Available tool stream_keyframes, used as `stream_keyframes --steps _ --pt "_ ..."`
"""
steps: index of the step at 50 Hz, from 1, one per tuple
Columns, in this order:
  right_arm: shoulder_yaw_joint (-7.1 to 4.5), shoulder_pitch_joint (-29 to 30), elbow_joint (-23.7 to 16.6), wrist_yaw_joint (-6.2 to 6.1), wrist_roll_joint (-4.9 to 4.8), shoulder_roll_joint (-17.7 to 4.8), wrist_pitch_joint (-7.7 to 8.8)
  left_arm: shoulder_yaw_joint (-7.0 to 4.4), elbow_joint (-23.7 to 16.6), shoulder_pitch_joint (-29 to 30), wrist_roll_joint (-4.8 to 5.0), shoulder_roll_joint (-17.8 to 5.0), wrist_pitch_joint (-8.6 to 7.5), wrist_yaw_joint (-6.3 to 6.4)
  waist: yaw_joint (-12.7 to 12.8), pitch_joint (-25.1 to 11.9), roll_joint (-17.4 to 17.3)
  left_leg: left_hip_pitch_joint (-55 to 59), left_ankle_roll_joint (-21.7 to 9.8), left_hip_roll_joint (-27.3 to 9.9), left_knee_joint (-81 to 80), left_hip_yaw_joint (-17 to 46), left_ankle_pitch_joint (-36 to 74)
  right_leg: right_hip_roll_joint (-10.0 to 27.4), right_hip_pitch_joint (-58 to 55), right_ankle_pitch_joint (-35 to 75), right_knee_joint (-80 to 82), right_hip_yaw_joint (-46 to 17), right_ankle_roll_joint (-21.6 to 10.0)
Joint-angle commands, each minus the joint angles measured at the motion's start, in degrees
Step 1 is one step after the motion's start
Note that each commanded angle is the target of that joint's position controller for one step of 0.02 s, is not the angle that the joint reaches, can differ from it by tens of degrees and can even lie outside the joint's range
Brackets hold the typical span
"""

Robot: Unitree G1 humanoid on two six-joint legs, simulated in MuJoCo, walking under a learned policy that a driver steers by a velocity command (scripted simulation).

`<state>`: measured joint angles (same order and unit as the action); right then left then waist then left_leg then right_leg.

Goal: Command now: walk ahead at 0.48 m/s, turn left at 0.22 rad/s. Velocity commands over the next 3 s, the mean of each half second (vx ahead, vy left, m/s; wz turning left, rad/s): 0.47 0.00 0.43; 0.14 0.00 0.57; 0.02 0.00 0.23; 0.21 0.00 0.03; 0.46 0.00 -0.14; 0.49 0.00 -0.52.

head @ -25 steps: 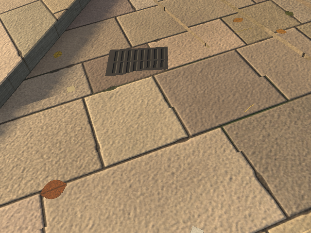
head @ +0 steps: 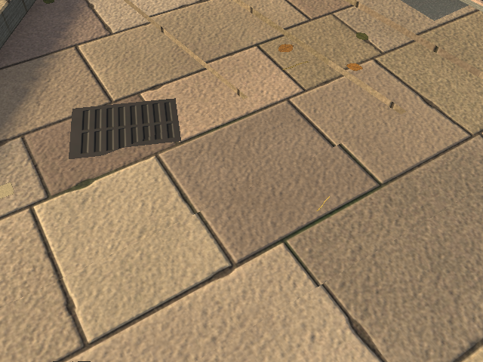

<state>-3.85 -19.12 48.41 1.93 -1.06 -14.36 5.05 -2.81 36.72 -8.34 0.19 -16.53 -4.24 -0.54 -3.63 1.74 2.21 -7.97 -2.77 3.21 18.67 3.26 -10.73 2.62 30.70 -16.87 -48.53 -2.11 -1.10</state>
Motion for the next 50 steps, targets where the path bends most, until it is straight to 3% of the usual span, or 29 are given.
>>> stream_keyframes --steps 1,4,6,8,9,10,11,12,13,14,15,16,18,23,25,28,30,31,32,33,34,35,36,37,39,41,43,46,50 --pt "-2.61 3.7 -4.0 -1.19 -0.69 -10.9 0.68 -0.44 -4.4 3.9 -0.47 -2.8 -2.28 -0.94 1.4 -0.9 -8.1 -2.6 -8.8 -12.4 -7.8 12.4 9.4 -0.7 -3.3 13.9 10.4 -0.3 1.0" --pt "-2.62 0.3 -2.7 -2.24 -1.64 -10.1 0.18 -0.38 -5.2 8.4 -0.03 -2.9 -2.86 -1.21 0.2 1.6 -7.0 -3.9 -6.3 -11.2 -6.8 13.0 3.1 -1.7 -8.5 24.4 21.9 -2.6 1.6" --pt "-3.10 -1.4 -2.3 -2.77 -1.35 -10.5 -0.27 -0.75 -5.2 8.7 0.45 -3.9 -2.98 -1.08 0.4 2.5 -6.8 -2.0 -5.1 -12.1 -3.5 14.8 0.6 -0.7 -10.1 24.7 24.5 -4.3 1.3" --pt "-3.33 -1.7 -2.6 -2.80 -0.80 -10.1 -0.78 -1.79 -3.6 3.9 0.30 -5.5 -3.25 -0.71 3.2 0.1 -4.7 -3.2 -3.4 -10.8 3.9 14.4 0.2 0.1 -17.6 24.3 25.9 -3.9 -0.3" --pt "-2.86 -2.0 -2.8 -2.55 -0.47 -8.5 -0.82 -2.58 -1.9 -1.7 -0.16 -6.4 -3.35 -0.51 6.2 -3.5 -2.7 -6.1 -2.0 -7.7 12.2 12.6 1.4 0.7 -26.1 23.9 25.7 -3.0 -1.4" --pt "-1.52 -1.1 -4.0 -2.29 0.14 -4.4 -0.73 -2.91 0.2 -10.9 -1.11 -7.1 -3.33 -0.33 10.6 -9.5 2.2 -16.6 0.4 -3.3 28.6 9.1 -11.2 6.4 -40.6 25.1 22.4 -6.6 -3.4" --pt "-0.47 -7.7 -4.0 -2.19 0.87 -1.4 -0.57 -2.82 0.1 -15.1 -2.35 -9.2 -2.76 -0.35 8.3 -15.5 12.7 -26.2 1.9 -1.1 46.3 7.3 -26.5 17.0 -50.6 41.8 15.2 -15.8 -6.4" --pt "-0.73 -12.2 -5.2 -2.32 -1.95 -4.4 -0.23 -4.43 2.2 -16.9 -1.03 -13.0 -1.55 -0.82 7.1 -18.5 19.0 -34.4 3.1 -1.7 55.3 5.6 -24.1 23.3 -51.5 21.8 22.4 -30.0 -14.0" --pt "-1.34 -8.1 -5.2 -2.82 -3.10 -7.3 -0.38 -4.24 2.3 -14.8 -0.71 -10.3 -1.27 -0.82 7.9 -13.5 11.1 -38.9 3.2 -5.0 58.5 5.1 -18.7 21.0 -46.5 3.9 28.0 -32.1 -14.0" --pt "-2.20 -1.3 -5.8 -3.18 -2.08 -10.1 -0.92 -2.75 1.3 -10.3 -0.87 -5.8 -1.53 -0.88 8.6 -6.3 2.5 -37.7 2.6 -6.3 55.9 4.8 -13.2 16.9 -38.2 2.0 31.9 -25.0 -10.9" --pt "-2.16 -1.4 -6.5 -3.34 -1.50 -8.8 -1.68 -2.31 1.4 -6.1 -1.36 -5.9 -1.74 -0.98 5.4 -4.3 5.3 -35.6 3.4 -7.7 55.9 5.3 -9.5 17.8 -32.0 7.4 33.0 -23.8 -12.1" --pt "-1.98 -1.3 -6.7 -3.07 -0.73 -8.0 -2.33 -2.24 2.0 -3.9 -1.01 -4.9 -2.01 -1.10 4.0 -2.0 5.2 -34.0 3.9 -9.3 53.2 5.7 -8.4 16.5 -28.0 12.8 33.9 -20.5 -12.2" --pt "-1.77 0.8 -7.3 -2.51 -0.53 -6.1 -3.14 -2.31 3.2 -2.9 -0.72 -3.9 -2.64 -0.59 3.2 -0.4 4.2 -31.1 3.5 -10.5 47.1 4.7 -6.7 13.6 -24.0 17.3 36.3 -11.4 -10.0" --pt "-0.13 7.9 -11.0 -0.68 0.58 -2.6 -2.46 -3.47 5.1 -2.4 -0.30 -7.1 -2.15 1.31 4.1 -0.1 1.0 -26.7 3.0 -8.3 26.6 -0.8 8.1 10.3 -23.7 38.0 36.0 3.0 -8.7" --pt "-0.33 9.1 -11.6 0.24 0.94 -3.3 -2.20 -3.60 5.6 -2.9 -0.09 -7.9 -1.57 2.09 4.3 -2.0 1.3 -21.1 2.5 -6.2 23.4 -3.5 15.0 9.7 -23.1 42.0 33.6 7.0 -7.6" --pt "-1.15 11.4 -13.8 1.41 0.51 -5.5 -2.74 -4.05 6.0 -3.4 1.66 -9.1 -1.00 2.59 4.0 -1.9 2.2 -19.3 0.5 -5.5 16.8 -2.8 16.2 10.1 -26.7 39.8 29.2 8.7 -5.2" --pt "-2.68 6.7 -13.4 1.79 0.97 -8.6 -3.19 -4.84 5.5 -2.6 2.21 -10.8 -0.38 2.82 0.9 -4.5 2.5 -12.8 -1.5 -2.6 15.3 -5.0 9.5 10.9 -27.9 47.1 19.8 9.0 -4.2" --pt "-3.99 0.4 -12.0 1.47 0.82 -11.0 -3.31 -4.82 4.8 -1.9 2.35 -10.5 -0.01 2.71 -2.4 -7.3 0.7 -4.9 -3.1 -0.8 12.1 -5.8 11.1 9.0 -25.9 45.5 9.7 10.1 -2.8" --pt "-5.10 -3.2 -11.4 0.22 0.72 -14.0 -3.44 -4.32 4.2 -3.3 1.56 -9.2 -0.22 2.29 -4.4 -8.9 -5.3 4.4 -5.5 -2.9 8.4 -2.2 26.8 5.0 -17.9 31.0 -5.5 11.4 0.4" --pt "-5.70 0.7 -13.7 -0.35 2.30 -20.7 -3.05 -1.93 2.0 -12.9 -0.32 -3.0 -0.32 1.20 3.1 -16.8 -21.5 23.8 -19.9 -20.9 9.3 28.1 37.5 -6.3 5.9 -19.6 -29.3 8.6 4.2" --pt "-4.46 1.0 -15.7 -0.09 2.05 -15.7 -2.96 -1.96 2.4 -8.3 0.43 -7.1 -0.92 0.33 -1.5 -24.8 -14.2 24.5 -20.6 -21.4 3.2 34.8 26.8 -5.5 8.5 -18.8 -32.8 -2.9 2.6" --pt "-3.68 5.3 -16.9 0.01 1.62 -13.9 -2.91 -2.36 1.0 -3.1 1.17 -9.4 -0.35 0.18 -1.6 -18.4 -10.6 18.1 -17.7 -19.5 2.4 29.3 24.5 -3.5 8.6 -15.4 -30.6 -3.8 1.5" --pt "-3.13 7.5 -16.6 -0.01 0.52 -12.0 -3.14 -2.22 1.0 -1.9 0.17 -8.5 0.32 0.71 0.5 -13.3 -4.1 11.3 -15.3 -16.9 2.3 25.6 23.4 -1.9 7.6 -12.8 -26.9 -3.4 1.9" --pt "-2.73 9.3 -16.6 -0.22 -0.05 -10.7 -3.44 -2.17 1.1 -1.4 -0.82 -8.3 0.76 1.24 1.8 -9.7 -2.5 5.7 -14.0 -15.4 1.9 22.5 24.9 -0.7 6.7 -10.9 -22.3 -3.3 2.4" --pt "-2.70 12.2 -17.1 -0.89 0.90 -10.3 -4.04 -2.03 1.2 -2.1 -0.74 -7.6 1.66 1.28 4.5 -7.4 -4.9 -2.9 -12.1 -11.8 0.0 18.5 24.6 -0.4 0.9 -7.6 -13.0 -2.5 2.8" --pt "-3.20 11.8 -16.7 -1.86 1.46 -11.3 -4.47 -1.24 1.3 -1.6 -1.02 -5.5 1.79 1.48 4.4 -8.4 -6.1 -5.9 -12.4 -11.2 0.0 17.1 29.6 -2.0 -1.7 -4.7 -6.8 -1.3 4.0" --pt "-3.59 11.8 -16.7 -3.01 1.45 -12.4 -4.85 -0.92 1.7 -1.5 -1.28 -5.3 1.93 1.55 4.1 -10.6 -5.9 -8.1 -12.4 -11.4 -0.4 16.9 26.7 -2.5 -4.5 2.5 -4.7 -1.9 4.7" --pt "-3.24 11.6 -16.3 -4.11 0.96 -11.3 -4.98 -1.05 1.0 0.3 -0.99 -6.2 1.72 1.23 3.7 -9.0 -6.4 -8.6 -11.5 -10.2 0.7 16.9 18.0 -2.5 -2.6 8.0 -0.1 -4.0 5.4" --pt "-3.13 10.1 -15.4 -4.51 0.85 -10.2 -5.67 -0.71 0.3 1.7 -0.51 -5.6 0.82 0.86 2.9 -9.3 -7.3 -6.5 -10.2 -9.7 4.8 17.5 14.0 -2.4 -2.1 8.7 7.7 -4.8 5.4"
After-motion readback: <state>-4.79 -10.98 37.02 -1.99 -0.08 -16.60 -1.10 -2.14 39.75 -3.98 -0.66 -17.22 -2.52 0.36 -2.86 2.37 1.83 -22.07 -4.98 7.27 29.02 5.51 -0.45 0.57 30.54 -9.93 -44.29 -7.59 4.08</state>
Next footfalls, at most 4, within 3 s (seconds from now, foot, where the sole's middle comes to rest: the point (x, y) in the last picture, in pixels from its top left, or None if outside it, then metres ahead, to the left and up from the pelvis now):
0.20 right None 0.28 -0.15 -0.82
0.64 left None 0.48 0.14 -0.82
1.08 right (241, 308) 0.63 -0.03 -0.83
1.34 left None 0.42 0.11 -0.82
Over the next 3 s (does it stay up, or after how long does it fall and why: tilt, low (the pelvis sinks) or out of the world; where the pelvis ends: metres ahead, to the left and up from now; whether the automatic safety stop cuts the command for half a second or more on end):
stays up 1.06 0.30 -0.11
